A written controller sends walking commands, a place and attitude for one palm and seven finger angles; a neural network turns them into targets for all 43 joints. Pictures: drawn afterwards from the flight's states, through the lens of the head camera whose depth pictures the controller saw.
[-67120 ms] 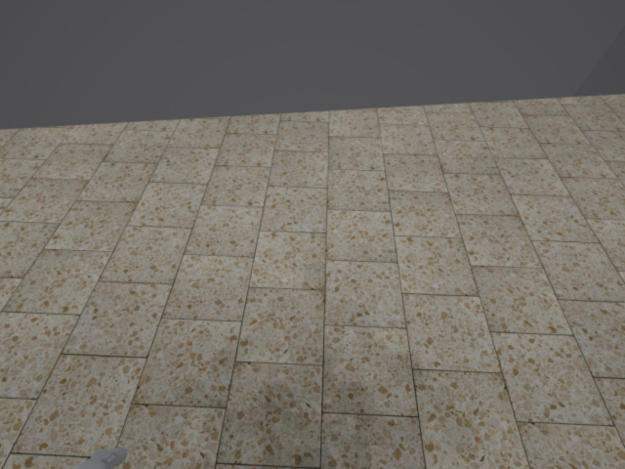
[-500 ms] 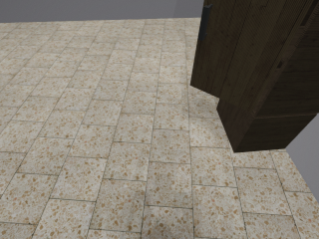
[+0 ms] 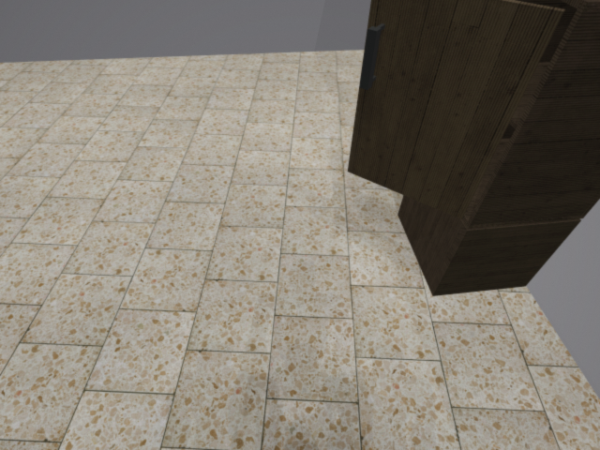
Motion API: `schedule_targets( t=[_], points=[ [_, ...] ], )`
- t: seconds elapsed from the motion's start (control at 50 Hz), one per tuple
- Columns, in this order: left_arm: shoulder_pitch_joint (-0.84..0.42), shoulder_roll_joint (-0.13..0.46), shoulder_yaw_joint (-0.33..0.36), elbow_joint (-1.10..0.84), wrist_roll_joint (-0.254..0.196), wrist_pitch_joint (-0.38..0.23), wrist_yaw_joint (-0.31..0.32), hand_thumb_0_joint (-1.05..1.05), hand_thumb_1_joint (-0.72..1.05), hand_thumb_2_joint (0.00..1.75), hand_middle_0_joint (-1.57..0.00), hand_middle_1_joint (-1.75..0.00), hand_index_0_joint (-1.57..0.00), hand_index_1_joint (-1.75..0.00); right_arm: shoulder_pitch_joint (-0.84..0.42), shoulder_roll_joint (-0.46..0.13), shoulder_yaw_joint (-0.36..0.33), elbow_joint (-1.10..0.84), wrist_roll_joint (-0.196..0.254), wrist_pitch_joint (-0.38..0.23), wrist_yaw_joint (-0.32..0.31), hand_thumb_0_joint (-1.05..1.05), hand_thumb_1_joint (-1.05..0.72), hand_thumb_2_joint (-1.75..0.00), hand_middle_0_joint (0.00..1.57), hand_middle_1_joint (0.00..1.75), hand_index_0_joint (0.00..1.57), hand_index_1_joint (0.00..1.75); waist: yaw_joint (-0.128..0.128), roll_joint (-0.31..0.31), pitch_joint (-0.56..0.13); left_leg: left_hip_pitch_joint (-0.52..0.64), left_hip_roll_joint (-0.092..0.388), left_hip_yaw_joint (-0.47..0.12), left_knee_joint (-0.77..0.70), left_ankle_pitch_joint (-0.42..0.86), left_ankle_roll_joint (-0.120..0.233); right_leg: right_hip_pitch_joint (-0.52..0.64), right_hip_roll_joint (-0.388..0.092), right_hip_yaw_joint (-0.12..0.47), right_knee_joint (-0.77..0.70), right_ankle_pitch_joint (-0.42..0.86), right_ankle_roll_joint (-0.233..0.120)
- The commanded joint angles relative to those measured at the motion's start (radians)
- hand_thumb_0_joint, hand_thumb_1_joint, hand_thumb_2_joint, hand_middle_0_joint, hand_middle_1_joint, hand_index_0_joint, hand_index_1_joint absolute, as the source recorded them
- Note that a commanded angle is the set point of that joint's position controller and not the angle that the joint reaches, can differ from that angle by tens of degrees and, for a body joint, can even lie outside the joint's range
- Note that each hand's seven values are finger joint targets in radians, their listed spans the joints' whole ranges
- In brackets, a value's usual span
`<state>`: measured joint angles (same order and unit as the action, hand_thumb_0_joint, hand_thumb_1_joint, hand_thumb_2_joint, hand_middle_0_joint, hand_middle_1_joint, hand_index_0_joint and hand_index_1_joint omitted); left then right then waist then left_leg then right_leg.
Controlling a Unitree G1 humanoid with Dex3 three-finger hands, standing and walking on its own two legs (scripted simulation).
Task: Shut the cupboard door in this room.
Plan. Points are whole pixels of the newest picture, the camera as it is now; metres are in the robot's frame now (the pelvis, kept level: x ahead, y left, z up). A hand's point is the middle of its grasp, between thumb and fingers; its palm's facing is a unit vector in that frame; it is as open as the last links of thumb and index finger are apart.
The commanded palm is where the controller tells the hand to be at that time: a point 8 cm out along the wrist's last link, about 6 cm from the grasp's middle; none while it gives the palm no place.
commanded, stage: look to check the result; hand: left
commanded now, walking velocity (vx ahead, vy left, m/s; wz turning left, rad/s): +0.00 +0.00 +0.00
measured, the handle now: (373, 56) +1.03 -0.17 +0.08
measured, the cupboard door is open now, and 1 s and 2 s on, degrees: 49 49 49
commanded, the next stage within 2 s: walk to a spot facing it in 0.50 s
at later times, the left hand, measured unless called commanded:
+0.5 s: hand out of the picture -0.03 +0.14 -0.18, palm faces +0.04 -0.99 -0.16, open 7.4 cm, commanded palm none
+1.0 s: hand out of the picture +0.04 +0.20 -0.21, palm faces +0.21 -0.96 -0.16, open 7.4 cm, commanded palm none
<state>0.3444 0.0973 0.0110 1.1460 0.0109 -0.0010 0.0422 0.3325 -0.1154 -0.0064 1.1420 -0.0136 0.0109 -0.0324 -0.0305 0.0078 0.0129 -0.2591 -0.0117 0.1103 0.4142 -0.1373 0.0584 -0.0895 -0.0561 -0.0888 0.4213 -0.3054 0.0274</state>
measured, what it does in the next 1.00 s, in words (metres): lifts its right foot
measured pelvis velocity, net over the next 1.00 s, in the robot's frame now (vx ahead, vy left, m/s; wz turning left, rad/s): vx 0.08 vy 0.03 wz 0.21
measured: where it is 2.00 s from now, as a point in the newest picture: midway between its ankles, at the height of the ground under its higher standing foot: (282, 426)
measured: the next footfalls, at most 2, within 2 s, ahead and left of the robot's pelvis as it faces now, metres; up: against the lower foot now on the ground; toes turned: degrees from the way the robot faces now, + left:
right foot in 1.38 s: +0.39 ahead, -0.05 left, +0.00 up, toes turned +18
left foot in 1.68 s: +0.32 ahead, +0.18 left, +0.00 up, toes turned +25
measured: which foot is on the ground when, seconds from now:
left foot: down 0.00-1.00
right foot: down 0.00-0.94, up 0.96-1.00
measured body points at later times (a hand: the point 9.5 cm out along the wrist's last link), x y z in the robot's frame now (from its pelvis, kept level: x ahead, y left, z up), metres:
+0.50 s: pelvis +0.01 -0.01 +0.00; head +0.02 -0.01 +0.45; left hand -0.03 +0.19 -0.16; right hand -0.01 -0.22 -0.16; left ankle +0.06 +0.08 -0.74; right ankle -0.05 -0.13 -0.74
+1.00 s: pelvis +0.08 +0.03 -0.03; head +0.12 +0.05 +0.42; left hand +0.03 +0.25 -0.20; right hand +0.11 -0.23 -0.17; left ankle +0.11 +0.11 -0.74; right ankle -0.03 -0.12 -0.69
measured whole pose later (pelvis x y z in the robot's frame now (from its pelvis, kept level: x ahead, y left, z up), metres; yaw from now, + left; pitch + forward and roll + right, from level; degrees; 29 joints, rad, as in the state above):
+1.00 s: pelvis +0.08 +0.03 -0.03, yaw +12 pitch +0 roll +0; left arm 0.31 0.17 0.07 1.06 0.02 0.02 0.00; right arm 0.33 -0.20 -0.05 0.99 -0.03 -0.02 0.00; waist -0.06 -0.04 0.09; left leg -0.43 0.00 0.13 0.75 -0.32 0.09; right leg -0.23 -0.12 -0.12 1.03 -0.54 0.03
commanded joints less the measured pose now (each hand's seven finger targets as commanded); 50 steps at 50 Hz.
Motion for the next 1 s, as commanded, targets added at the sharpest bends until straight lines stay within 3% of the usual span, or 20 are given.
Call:
schedule_targets(
  t=[0.0, 0.58, 0.64, 0.68, 0.72, 0.74, 0.76, 0.78, 0.82, 0.84, 0.86, 0.88, 0.9, 0.92, 0.94, 0.96, 0.98],
  points=[
    [0.113, 0.090, 0.012, 0.001, 0.000, 0.000, 0.005, 0.00, 0.90, 0.90, -0.20, -0.30, -0.20, -0.30, 0.072, -0.085, -0.014, -0.018, 0.000, -0.003, -0.005, 0.00, -0.90, -0.90, 0.20, 0.30, 0.20, 0.30, 0.011, -0.005, 0.114, 0.042, 0.109, -0.151, -0.105, -0.076, -0.019, -0.141, -0.050, 0.065, -0.105, 0.001, -0.048],
    [0.100, 0.093, 0.007, 0.011, -0.001, -0.007, 0.007, 0.00, 0.90, 0.90, -0.20, -0.30, -0.20, -0.30, 0.039, -0.092, -0.010, -0.010, 0.002, -0.009, -0.009, 0.00, -0.90, -0.90, 0.20, 0.30, 0.20, 0.30, 0.014, -0.017, 0.092, 0.081, 0.118, -0.136, -0.051, 0.093, -0.016, -0.099, -0.058, 0.064, -0.119, 0.092, -0.048],
    [0.101, 0.103, 0.016, 0.009, -0.002, -0.006, 0.005, 0.00, 0.90, 0.90, -0.20, -0.30, -0.20, -0.30, 0.049, -0.089, -0.011, -0.008, -0.003, -0.004, -0.006, 0.00, -0.90, -0.90, 0.20, 0.30, 0.20, 0.30, 0.010, -0.014, 0.082, 0.053, 0.093, -0.129, -0.026, -0.015, -0.020, -0.080, -0.068, 0.046, -0.112, -0.002, -0.052],
    [0.095, 0.135, 0.034, -0.011, 0.004, 0.001, 0.001, 0.00, 0.90, 0.90, -0.20, -0.30, -0.20, -0.30, 0.040, -0.089, -0.019, -0.031, -0.007, 0.005, 0.003, 0.00, -0.90, -0.90, 0.20, 0.30, 0.20, 0.30, 0.017, -0.085, 0.131, -0.076, 0.047, -0.086, 0.061, -0.195, -0.027, -0.077, -0.116, 0.071, -0.145, -0.214, -0.083],
    [0.092, 0.171, 0.055, -0.038, 0.016, 0.001, -0.002, 0.00, 0.90, 0.90, -0.20, -0.30, -0.20, -0.30, -0.001, -0.079, -0.029, -0.078, -0.010, 0.010, 0.014, 0.00, -0.90, -0.90, 0.20, 0.30, 0.20, 0.30, 0.035, -0.204, 0.191, -0.242, 0.020, -0.021, 0.286, -0.272, -0.038, -0.067, -0.249, 0.188, -0.237, -0.365, -0.152],
    [0.089, 0.171, 0.060, -0.052, 0.019, -0.004, -0.004, 0.00, 0.90, 0.90, -0.20, -0.30, -0.20, -0.30, -0.051, -0.088, -0.035, -0.109, -0.010, 0.008, 0.019, 0.00, -0.90, -0.90, 0.20, 0.30, 0.20, 0.30, 0.051, -0.204, 0.225, -0.323, 0.042, -0.028, 0.412, -0.323, -0.039, -0.054, -0.302, 0.212, -0.261, -0.318, -0.185],
    [0.083, 0.174, 0.066, -0.061, 0.023, -0.011, -0.005, 0.00, 0.90, 0.90, -0.20, -0.30, -0.20, -0.30, -0.081, -0.099, -0.042, -0.141, -0.008, 0.004, 0.024, 0.00, -0.90, -0.90, 0.20, 0.30, 0.20, 0.30, 0.047, -0.172, 0.224, -0.386, 0.070, -0.036, 0.494, -0.348, -0.037, -0.010, -0.339, 0.209, -0.259, -0.244, -0.204],
    [0.057, 0.189, 0.075, -0.073, 0.027, -0.020, -0.006, 0.00, 0.90, 0.90, -0.20, -0.30, -0.20, -0.30, -0.104, -0.099, -0.046, -0.167, -0.004, -0.002, 0.030, 0.00, -0.90, -0.90, 0.20, 0.30, 0.20, 0.30, 0.040, -0.144, 0.235, -0.427, 0.102, -0.056, 0.507, -0.353, -0.036, 0.033, -0.366, 0.171, -0.235, -0.145, -0.212],
    [0.044, 0.214, 0.088, -0.084, 0.029, -0.031, -0.011, 0.00, 0.90, 0.90, -0.20, -0.30, -0.20, -0.30, -0.119, -0.098, -0.043, -0.203, -0.003, -0.012, 0.040, 0.00, -0.90, -0.90, 0.20, 0.30, 0.20, 0.30, 0.036, -0.112, 0.213, -0.412, 0.121, -0.043, 0.414, -0.345, -0.029, 0.091, -0.366, 0.082, -0.148, 0.050, -0.182],
    [0.031, 0.229, 0.092, -0.090, 0.027, -0.033, -0.015, 0.00, 0.90, 0.90, -0.20, -0.30, -0.20, -0.30, -0.091, -0.097, -0.042, -0.208, -0.005, -0.013, 0.044, 0.00, -0.90, -0.90, 0.20, 0.30, 0.20, 0.30, 0.017, -0.112, 0.190, -0.343, 0.107, -0.010, 0.346, -0.312, -0.023, 0.072, -0.350, 0.020, -0.099, 0.115, -0.156],
    [-0.001, 0.239, 0.094, -0.105, 0.022, -0.033, -0.021, 0.00, 0.90, 0.90, -0.20, -0.30, -0.20, -0.30, -0.021, -0.109, -0.046, -0.199, -0.008, -0.018, 0.047, 0.00, -0.90, -0.90, 0.20, 0.30, 0.20, 0.30, -0.021, -0.084, 0.153, -0.200, 0.075, 0.027, 0.257, -0.271, -0.013, 0.019, -0.315, -0.053, 0.007, 0.189, -0.127],
    [-0.015, 0.252, 0.095, -0.128, 0.011, -0.031, -0.029, 0.00, 0.90, 0.90, -0.20, -0.30, -0.20, -0.30, 0.087, -0.134, -0.052, -0.175, -0.017, -0.023, 0.048, 0.00, -0.90, -0.90, 0.20, 0.30, 0.20, 0.30, -0.062, -0.018, 0.086, 0.016, 0.018, 0.067, 0.180, -0.177, -0.001, -0.083, -0.258, -0.134, 0.172, 0.248, -0.091],
    [-0.008, 0.222, 0.090, -0.163, 0.002, -0.027, -0.043, 0.00, 0.90, 0.90, -0.20, -0.30, -0.20, -0.30, 0.208, -0.213, -0.070, -0.149, -0.027, -0.030, 0.043, 0.00, -0.90, -0.90, 0.20, 0.30, 0.20, 0.30, -0.103, 0.194, 0.021, 0.183, 0.119, -0.210, 0.047, -0.194, 0.073, -0.268, -0.132, -0.196, 0.476, 0.174, -0.024],
    [-0.056, 0.180, 0.079, -0.235, -0.006, -0.025, -0.054, 0.00, 0.90, 0.90, -0.20, -0.30, -0.20, -0.30, 0.309, -0.321, -0.100, -0.132, -0.032, -0.031, 0.025, 0.00, -0.90, -0.90, 0.20, 0.30, 0.20, 0.30, -0.130, 0.398, -0.029, 0.322, 0.363, -0.695, -0.131, -0.267, 0.200, -0.551, 0.010, -0.127, 0.762, -0.302, 0.024],
    [-0.169, 0.190, 0.076, -0.275, 0.011, -0.022, -0.045, 0.00, 0.90, 0.90, -0.20, -0.30, -0.20, -0.30, 0.297, -0.335, -0.103, -0.122, -0.021, -0.026, 0.019, 0.00, -0.90, -0.90, 0.20, 0.30, 0.20, 0.30, -0.135, 0.233, -0.026, 0.225, 0.380, -0.781, -0.224, -0.499, 0.192, -0.581, -0.002, 0.037, 0.885, -0.285, -0.014],
    [-0.209, 0.180, 0.073, -0.295, 0.012, -0.027, -0.045, 0.00, 0.90, 0.90, -0.20, -0.30, -0.20, -0.30, 0.232, -0.312, -0.097, -0.158, -0.021, -0.031, 0.014, 0.00, -0.90, -0.90, 0.20, 0.30, 0.20, 0.30, -0.096, 0.104, 0.010, 0.151, 0.379, -0.779, -0.231, -0.561, 0.178, -0.621, -0.035, 0.084, 0.936, -0.179, -0.025],
    [-0.202, 0.171, 0.074, -0.279, 0.017, -0.034, -0.050, 0.00, 0.90, 0.90, -0.20, -0.30, -0.20, -0.30, 0.154, -0.275, -0.086, -0.177, -0.024, -0.041, 0.008, 0.00, -0.90, -0.90, 0.20, 0.30, 0.20, 0.30, -0.063, 0.065, 0.037, 0.058, 0.346, -0.681, -0.230, -0.513, 0.146, -0.607, -0.066, 0.116, 0.916, -0.082, -0.022]
  ],
)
